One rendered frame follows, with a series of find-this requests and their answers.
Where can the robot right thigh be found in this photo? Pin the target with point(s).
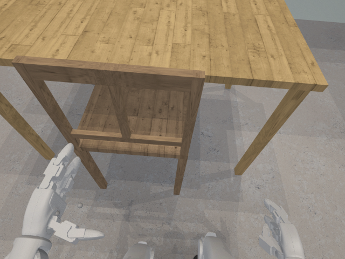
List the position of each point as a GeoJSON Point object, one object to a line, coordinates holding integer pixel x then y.
{"type": "Point", "coordinates": [212, 247]}

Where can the robot right hand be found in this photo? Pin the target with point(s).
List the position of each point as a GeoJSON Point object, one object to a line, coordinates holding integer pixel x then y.
{"type": "Point", "coordinates": [285, 241]}

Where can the chair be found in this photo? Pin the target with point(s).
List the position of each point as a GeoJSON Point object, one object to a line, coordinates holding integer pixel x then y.
{"type": "Point", "coordinates": [133, 109]}

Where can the robot left forearm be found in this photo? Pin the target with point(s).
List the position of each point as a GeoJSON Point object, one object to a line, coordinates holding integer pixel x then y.
{"type": "Point", "coordinates": [30, 247]}

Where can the right robot shin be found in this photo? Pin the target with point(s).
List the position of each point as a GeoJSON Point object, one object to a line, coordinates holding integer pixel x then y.
{"type": "Point", "coordinates": [210, 234]}

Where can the robot left hand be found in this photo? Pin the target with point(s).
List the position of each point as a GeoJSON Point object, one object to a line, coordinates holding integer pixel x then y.
{"type": "Point", "coordinates": [49, 197]}

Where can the table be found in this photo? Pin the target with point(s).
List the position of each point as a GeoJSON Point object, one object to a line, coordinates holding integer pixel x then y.
{"type": "Point", "coordinates": [236, 42]}

